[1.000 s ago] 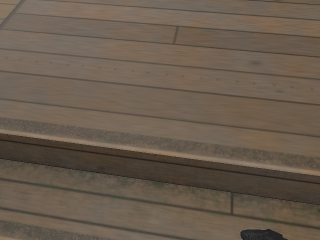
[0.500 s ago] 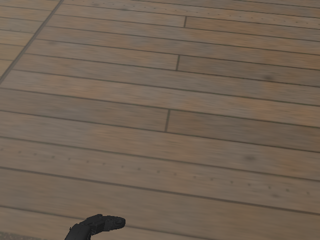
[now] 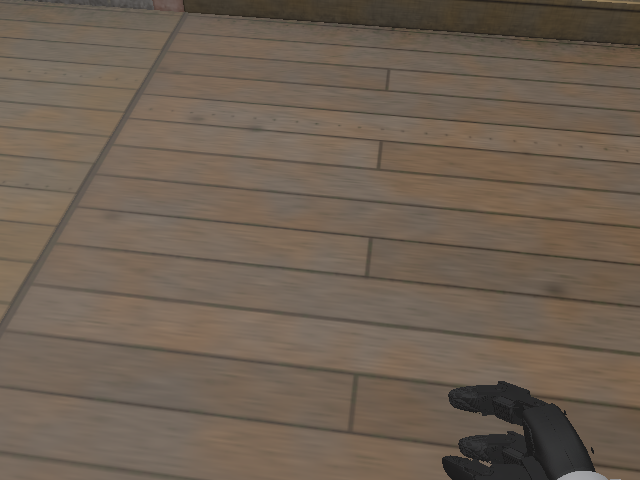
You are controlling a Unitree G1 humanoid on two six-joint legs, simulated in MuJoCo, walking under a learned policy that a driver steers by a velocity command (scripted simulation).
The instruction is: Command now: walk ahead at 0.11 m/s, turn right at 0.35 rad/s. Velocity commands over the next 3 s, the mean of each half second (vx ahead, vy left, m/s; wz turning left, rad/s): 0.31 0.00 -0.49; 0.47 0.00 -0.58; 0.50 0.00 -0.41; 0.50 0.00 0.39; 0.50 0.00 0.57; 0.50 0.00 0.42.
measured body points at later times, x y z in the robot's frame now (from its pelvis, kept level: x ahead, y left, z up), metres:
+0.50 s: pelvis +0.14 -0.05 +0.11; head +0.13 -0.07 +0.56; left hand +0.33 +0.17 +0.01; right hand +0.21 -0.33 -0.01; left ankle +0.13 +0.10 -0.61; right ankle +0.11 -0.14 -0.62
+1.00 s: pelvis +0.38 -0.10 +0.11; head +0.38 -0.10 +0.56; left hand +0.58 +0.06 -0.02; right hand +0.35 -0.37 -0.01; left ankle +0.45 -0.03 -0.62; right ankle +0.22 -0.15 -0.51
